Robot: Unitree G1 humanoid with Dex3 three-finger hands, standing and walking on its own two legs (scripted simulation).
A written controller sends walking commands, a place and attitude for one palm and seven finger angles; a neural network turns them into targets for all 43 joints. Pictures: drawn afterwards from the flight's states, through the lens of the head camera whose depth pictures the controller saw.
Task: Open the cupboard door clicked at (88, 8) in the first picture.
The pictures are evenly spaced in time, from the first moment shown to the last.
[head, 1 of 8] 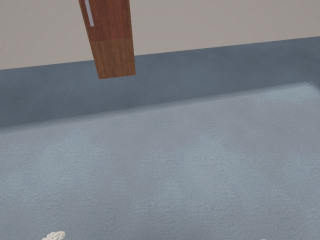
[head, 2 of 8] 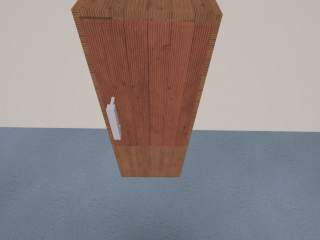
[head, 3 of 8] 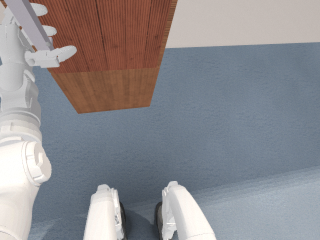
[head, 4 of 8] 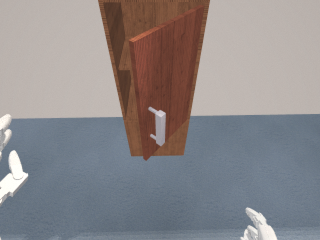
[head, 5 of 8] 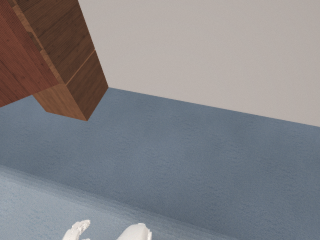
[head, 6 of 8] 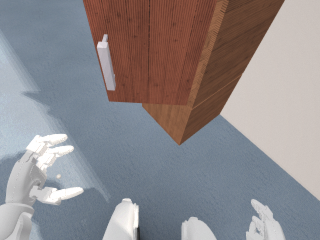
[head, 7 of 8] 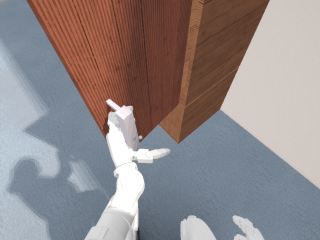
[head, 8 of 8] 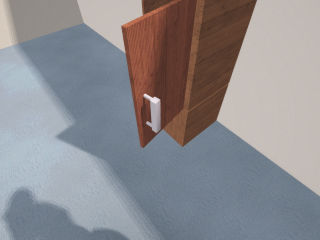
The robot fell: no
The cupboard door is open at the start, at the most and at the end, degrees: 0 100 100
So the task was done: yes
